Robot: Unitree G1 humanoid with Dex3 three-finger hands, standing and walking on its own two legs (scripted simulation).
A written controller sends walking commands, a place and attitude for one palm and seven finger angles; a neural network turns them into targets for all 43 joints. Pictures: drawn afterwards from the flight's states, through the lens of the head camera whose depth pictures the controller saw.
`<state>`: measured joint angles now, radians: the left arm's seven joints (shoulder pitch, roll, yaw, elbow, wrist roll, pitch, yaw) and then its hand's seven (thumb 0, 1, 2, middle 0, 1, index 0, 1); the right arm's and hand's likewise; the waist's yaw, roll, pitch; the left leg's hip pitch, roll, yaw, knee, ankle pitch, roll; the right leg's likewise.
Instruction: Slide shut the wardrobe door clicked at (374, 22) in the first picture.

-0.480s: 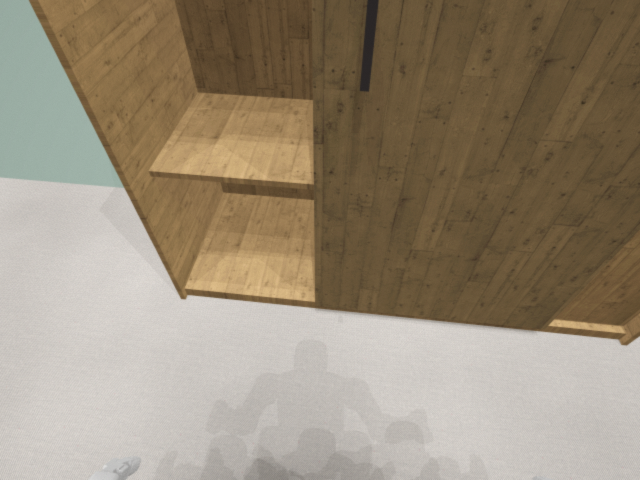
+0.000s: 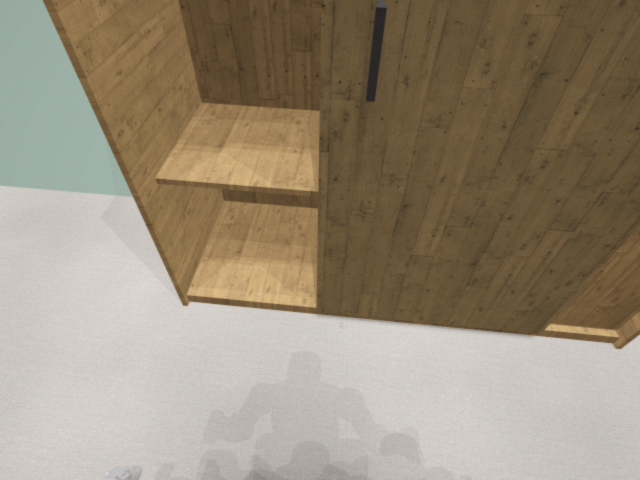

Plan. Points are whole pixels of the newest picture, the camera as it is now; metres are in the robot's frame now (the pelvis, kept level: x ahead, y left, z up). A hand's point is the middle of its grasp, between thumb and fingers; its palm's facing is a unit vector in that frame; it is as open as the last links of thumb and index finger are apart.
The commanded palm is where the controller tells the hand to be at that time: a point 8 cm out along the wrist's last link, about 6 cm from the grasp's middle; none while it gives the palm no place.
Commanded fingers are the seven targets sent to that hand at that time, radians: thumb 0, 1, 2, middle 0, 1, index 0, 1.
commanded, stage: stand and wait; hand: right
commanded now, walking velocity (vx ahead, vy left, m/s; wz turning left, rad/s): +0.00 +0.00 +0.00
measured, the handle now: (375, 52) +0.75 -0.05 +0.20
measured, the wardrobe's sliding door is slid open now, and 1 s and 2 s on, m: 0.48 0.48 0.48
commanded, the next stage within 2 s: look at it before walking up in 0.66 s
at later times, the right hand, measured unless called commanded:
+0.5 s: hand out of the picture +0.06 -0.23 -0.15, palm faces -0.03 +0.94 -0.33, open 7.4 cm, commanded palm none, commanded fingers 0.00 -0.90 -0.90 0.20 0.30 0.20 0.30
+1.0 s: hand out of the picture +0.07 -0.23 -0.16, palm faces -0.03 +0.95 -0.32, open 7.4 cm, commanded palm none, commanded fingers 0.00 -0.90 -0.90 0.20 0.30 0.20 0.30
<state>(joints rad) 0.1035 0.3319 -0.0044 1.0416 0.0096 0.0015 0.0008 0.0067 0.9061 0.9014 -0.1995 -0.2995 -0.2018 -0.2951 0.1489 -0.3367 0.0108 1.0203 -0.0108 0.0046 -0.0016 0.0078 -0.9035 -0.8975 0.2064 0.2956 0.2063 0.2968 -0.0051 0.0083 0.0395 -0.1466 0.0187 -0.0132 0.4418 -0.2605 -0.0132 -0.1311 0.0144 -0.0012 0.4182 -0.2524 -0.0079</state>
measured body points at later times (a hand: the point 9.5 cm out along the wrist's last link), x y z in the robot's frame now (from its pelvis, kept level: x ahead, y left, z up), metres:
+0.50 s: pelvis -0.02 +0.02 +0.00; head -0.02 +0.02 +0.45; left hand +0.05 +0.31 -0.13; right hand +0.06 -0.27 -0.13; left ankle -0.01 +0.13 -0.74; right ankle -0.02 -0.12 -0.74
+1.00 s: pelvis -0.01 +0.01 +0.00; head +0.00 +0.01 +0.45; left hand +0.06 +0.30 -0.13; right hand +0.07 -0.28 -0.13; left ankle -0.01 +0.13 -0.74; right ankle -0.02 -0.12 -0.74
